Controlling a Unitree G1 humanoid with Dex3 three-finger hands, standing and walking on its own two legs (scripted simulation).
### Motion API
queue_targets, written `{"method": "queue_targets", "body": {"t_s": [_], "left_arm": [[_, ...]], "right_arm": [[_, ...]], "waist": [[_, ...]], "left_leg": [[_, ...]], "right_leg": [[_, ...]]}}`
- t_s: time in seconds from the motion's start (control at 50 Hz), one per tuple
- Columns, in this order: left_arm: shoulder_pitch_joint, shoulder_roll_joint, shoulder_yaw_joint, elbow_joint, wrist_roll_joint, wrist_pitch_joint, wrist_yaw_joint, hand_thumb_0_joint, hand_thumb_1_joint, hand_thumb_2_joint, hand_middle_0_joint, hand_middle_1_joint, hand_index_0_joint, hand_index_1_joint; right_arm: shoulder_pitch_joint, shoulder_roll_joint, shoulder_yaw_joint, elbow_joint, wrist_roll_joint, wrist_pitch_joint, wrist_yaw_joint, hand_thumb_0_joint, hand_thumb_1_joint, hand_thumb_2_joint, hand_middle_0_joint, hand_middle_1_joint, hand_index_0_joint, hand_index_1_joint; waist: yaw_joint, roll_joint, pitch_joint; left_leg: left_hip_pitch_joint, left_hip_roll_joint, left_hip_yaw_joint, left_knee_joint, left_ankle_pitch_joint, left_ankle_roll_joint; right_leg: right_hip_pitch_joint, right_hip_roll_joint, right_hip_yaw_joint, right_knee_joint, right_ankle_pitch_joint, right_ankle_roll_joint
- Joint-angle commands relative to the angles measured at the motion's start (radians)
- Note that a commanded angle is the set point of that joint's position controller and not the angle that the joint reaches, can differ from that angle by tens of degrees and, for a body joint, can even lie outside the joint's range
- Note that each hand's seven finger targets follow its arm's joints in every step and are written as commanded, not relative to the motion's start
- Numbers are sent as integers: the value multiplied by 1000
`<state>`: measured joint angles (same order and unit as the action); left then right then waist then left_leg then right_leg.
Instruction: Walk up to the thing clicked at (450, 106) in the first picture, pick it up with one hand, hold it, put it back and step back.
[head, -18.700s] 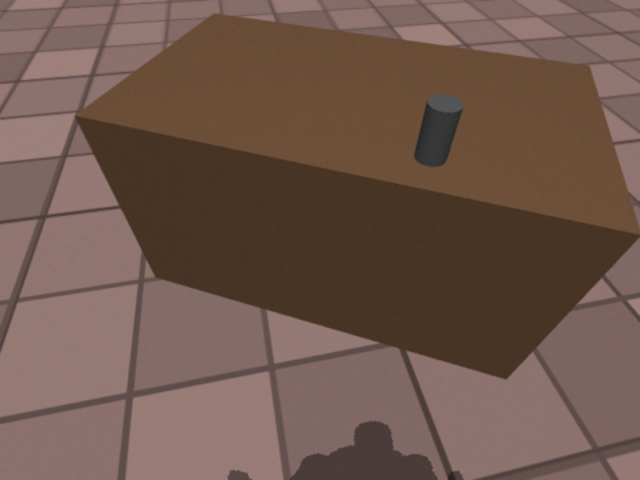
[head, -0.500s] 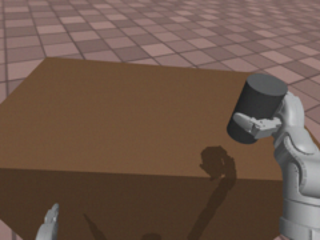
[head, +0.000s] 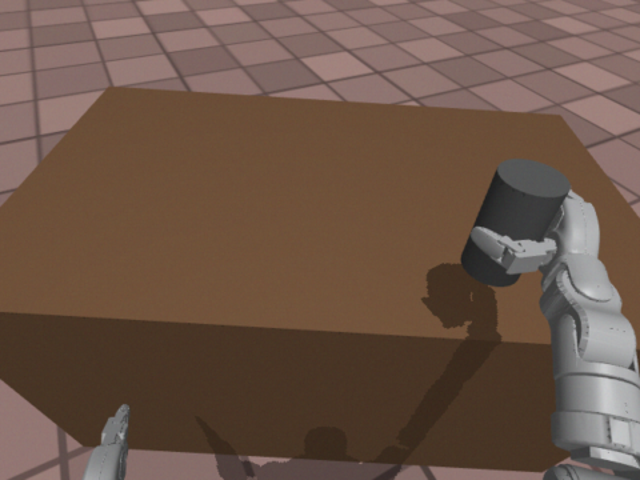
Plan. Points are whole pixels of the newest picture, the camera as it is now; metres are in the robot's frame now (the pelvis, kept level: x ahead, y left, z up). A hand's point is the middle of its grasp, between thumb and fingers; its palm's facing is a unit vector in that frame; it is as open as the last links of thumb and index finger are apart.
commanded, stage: crouch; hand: right
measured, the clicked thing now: (509, 225) +0.38 -0.20 +0.16
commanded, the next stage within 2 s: lower in 0.86 s
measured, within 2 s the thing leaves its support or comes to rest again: rests again in 1.86 s
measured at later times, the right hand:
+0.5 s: hand (505, 227) +0.43 -0.23 +0.11, palm faces +0.23 +0.97 +0.02, open 10.4 cm
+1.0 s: hand (507, 228) +0.45 -0.25 +0.09, palm faces +0.23 +0.97 +0.02, open 10.4 cm
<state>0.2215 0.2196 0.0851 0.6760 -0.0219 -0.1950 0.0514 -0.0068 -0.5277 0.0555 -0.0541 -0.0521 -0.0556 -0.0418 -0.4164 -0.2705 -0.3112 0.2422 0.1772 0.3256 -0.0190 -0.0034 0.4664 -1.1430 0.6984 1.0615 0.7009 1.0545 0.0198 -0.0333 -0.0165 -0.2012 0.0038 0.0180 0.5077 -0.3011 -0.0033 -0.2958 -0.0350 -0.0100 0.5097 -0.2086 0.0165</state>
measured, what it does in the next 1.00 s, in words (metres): stands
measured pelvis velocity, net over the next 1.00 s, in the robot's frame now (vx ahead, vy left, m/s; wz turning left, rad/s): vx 0.00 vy -0.02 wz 0.03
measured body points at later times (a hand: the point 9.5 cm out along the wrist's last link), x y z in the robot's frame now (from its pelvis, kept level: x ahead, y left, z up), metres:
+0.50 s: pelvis +0.00 -0.01 +0.00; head +0.03 -0.02 +0.45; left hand +0.14 +0.26 -0.08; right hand +0.41 -0.28 +0.11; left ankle -0.02 +0.12 -0.74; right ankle +0.04 -0.13 -0.74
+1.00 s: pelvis +0.00 -0.02 -0.01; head +0.05 -0.03 +0.43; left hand +0.14 +0.25 -0.08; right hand +0.43 -0.30 +0.09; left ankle -0.02 +0.12 -0.74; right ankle +0.04 -0.13 -0.74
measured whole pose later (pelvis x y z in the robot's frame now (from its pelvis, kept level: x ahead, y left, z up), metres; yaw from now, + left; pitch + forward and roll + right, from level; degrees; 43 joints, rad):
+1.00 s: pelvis +0.00 -0.02 -0.01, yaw +2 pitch +9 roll +2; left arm 0.25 0.22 0.03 0.51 -0.01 -0.12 0.05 -0.01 -0.54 0.06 -0.06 -0.05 -0.06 -0.04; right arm -0.66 -0.44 -0.40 0.95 0.15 -0.23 0.09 0.00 0.47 -1.15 0.69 1.07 0.70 1.06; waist 0.09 0.01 -0.07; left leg -0.44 -0.01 -0.01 0.62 -0.34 -0.02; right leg -0.55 -0.05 -0.03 0.67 -0.28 0.00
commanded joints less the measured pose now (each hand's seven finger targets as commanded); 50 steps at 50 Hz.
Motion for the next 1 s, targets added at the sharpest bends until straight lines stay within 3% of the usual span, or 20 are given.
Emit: {"method": "queue_targets", "body": {"t_s": [0.0,0.14,0.2,0.28,0.32,0.36,0.42,0.46,0.5,0.62,0.64,0.66,0.7,0.74,0.82,0.86,0.92,0.94,0.96,0.98], "left_arm": [[-134,123,12,-213,-4,-76,15,0,-539,55,-48,-48,-49,-47],[-94,162,39,-209,1,-47,11,0,-530,46,-52,-51,-56,-47],[-65,118,9,-194,-2,-33,1,0,-528,43,-54,-50,-58,-45],[-87,159,35,-268,-1,-24,13,0,-533,47,-54,-51,-56,-47],[-47,104,-11,-218,-3,-14,9,0,-536,50,-52,-51,-54,-47],[-49,126,7,-229,-4,-8,14,0,-540,51,-53,-48,-53,-47],[-73,206,64,-259,1,-1,26,0,-535,48,-53,-49,-55,-46],[-50,108,-16,-224,2,2,14,0,-545,54,-52,-47,-50,-48],[-68,160,27,-268,1,4,23,0,-541,50,-52,-45,-51,-44],[-35,108,-22,-244,4,15,14,0,-548,57,-51,-45,-49,-47],[-46,116,-14,-261,5,12,16,0,-552,60,-52,-45,-48,-49],[-50,193,53,-269,5,13,27,0,-549,56,-51,-44,-49,-46],[-50,143,-4,-289,7,15,17,0,-553,59,-52,-46,-49,-49],[-31,192,51,-278,7,15,27,0,-551,58,-52,-43,-48,-47],[19,116,-17,-272,7,18,14,0,-553,61,-51,-45,-47,-49],[26,116,-22,-272,7,22,7,0,-550,58,-52,-44,-48,-48],[-34,210,50,-342,13,16,18,0,-547,56,-51,-45,-49,-47],[5,181,28,-292,16,22,12,0,-553,59,-51,-45,-47,-49],[-14,131,-18,-312,12,21,1,0,-557,65,-51,-44,-44,-52],[-45,156,2,-385,11,13,7,0,-554,63,-50,-43,-43,-49]], "right_arm": [[-495,-239,-53,-133,-3,-190,6,0,-104,-1315,1286,1450,1338,1450],[-499,-288,-86,94,-12,-303,26,0,-104,-1338,1288,1467,1343,1467],[-490,-285,-82,139,-7,-360,42,0,-92,-1322,1271,1449,1326,1449],[-585,-309,-74,144,-7,-422,57,0,-101,-1332,1280,1458,1335,1458],[-588,-296,-61,201,-6,-444,65,0,-117,-1323,1281,1451,1333,1451],[-615,-345,-87,176,-5,-470,70,0,-105,-1308,1266,1435,1319,1435],[-556,-357,-103,329,-9,-482,71,0,-114,-1322,1276,1448,1329,1448],[-622,-321,-65,280,-11,-512,84,0,-118,-1306,1265,1431,1316,1431],[-611,-373,-103,316,-8,-529,86,0,-78,-1325,1270,1453,1326,1453],[-643,-363,-81,365,-9,-567,104,0,-109,-1335,1288,1464,1342,1464],[-651,-363,-83,367,-7,-575,103,0,-108,-1341,1290,1468,1345,1469],[-630,-413,-120,429,-10,-574,100,0,-94,-1339,1285,1467,1341,1468],[-655,-380,-92,395,-11,-586,105,0,-118,-1330,1282,1455,1336,1456],[-658,-401,-101,419,-14,-597,104,0,-89,-1330,1275,1455,1330,1456],[-667,-397,-92,451,-16,-610,110,0,-96,-1331,1278,1457,1333,1457],[-648,-404,-106,449,-13,-614,114,0,-114,-1329,1281,1455,1335,1455],[-689,-461,-137,477,-20,-617,104,0,-130,-1330,1284,1455,1337,1456],[-639,-415,-118,552,-22,-613,105,0,-109,-1326,1274,1450,1328,1450],[-666,-404,-115,498,-18,-627,111,0,-155,-1319,1269,1439,1321,1439],[-692,-400,-107,516,-21,-636,114,0,-127,-1319,1265,1441,1319,1442]], "waist": [[5,22,-317],[20,19,-290],[15,24,-275],[47,6,-350],[37,-4,-305],[34,-40,-380],[58,7,-312],[38,-44,-346],[46,-22,-370],[45,-70,-374],[47,-53,-397],[69,-11,-393],[59,-38,-393],[73,-35,-420],[64,-75,-400],[56,-87,-414],[78,-44,-427],[85,-38,-344],[69,-72,-370],[91,-34,-424]], "left_leg": [[-33,-8,4,-65,277,-9],[-85,-16,4,-52,265,-4],[-85,-16,-1,-50,257,-6],[-108,-21,-3,-38,274,-3],[-118,-20,-4,-35,278,-3],[-102,-15,-10,-25,302,-4],[-149,-24,0,-32,245,0],[-147,-25,0,-23,239,4],[-141,-25,-1,-17,255,2],[-170,-32,1,3,262,6],[-158,-29,-4,5,269,3],[-181,-31,-3,9,273,0],[-171,-28,-7,11,261,1],[-197,-33,-2,23,276,1],[-223,-37,3,35,263,4],[-226,-36,0,46,271,4],[-233,-38,-2,54,250,2],[-264,-41,2,54,220,3],[-252,-38,0,55,210,6],[-263,-42,2,64,224,3]], "right_leg": [[199,17,-9,-19,180,-38],[158,11,-13,-21,178,-37],[132,16,-19,-13,164,-39],[183,9,-14,-4,180,-37],[151,14,-18,2,185,-37],[169,17,-19,13,205,-38],[136,9,-11,6,152,-35],[137,5,-11,10,153,-29],[130,7,-10,20,165,-34],[118,0,-7,41,195,-26],[117,3,-12,48,193,-29],[111,2,-8,62,192,-35],[96,7,-14,59,167,-35],[128,0,-8,72,201,-33],[109,-4,-6,89,214,-27],[100,-3,-5,97,227,-26],[76,-6,-3,108,177,-29],[26,-6,-1,104,142,-28],[26,-5,-2,103,134,-26],[63,-12,4,120,164,-29]]}}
